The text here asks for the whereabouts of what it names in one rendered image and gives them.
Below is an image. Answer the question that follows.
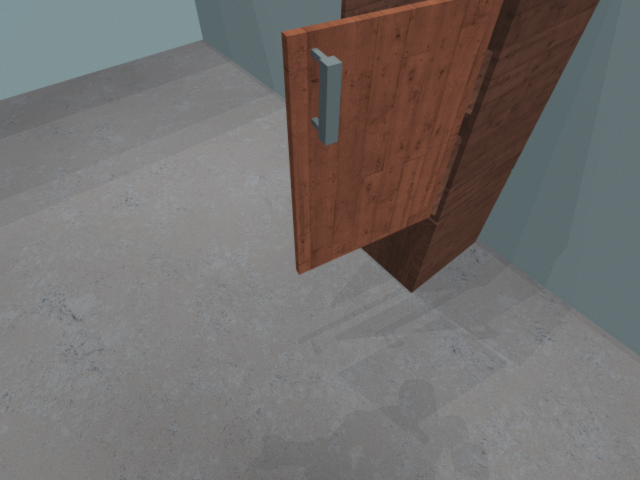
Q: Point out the handle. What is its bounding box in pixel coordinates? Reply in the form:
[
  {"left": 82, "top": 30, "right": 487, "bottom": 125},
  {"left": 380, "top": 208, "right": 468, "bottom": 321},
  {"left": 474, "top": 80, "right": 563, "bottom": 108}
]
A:
[{"left": 311, "top": 48, "right": 342, "bottom": 146}]

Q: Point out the cupboard door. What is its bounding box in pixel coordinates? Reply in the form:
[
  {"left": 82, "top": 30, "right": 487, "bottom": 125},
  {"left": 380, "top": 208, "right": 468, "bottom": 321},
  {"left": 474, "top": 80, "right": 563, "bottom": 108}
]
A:
[{"left": 281, "top": 0, "right": 504, "bottom": 275}]

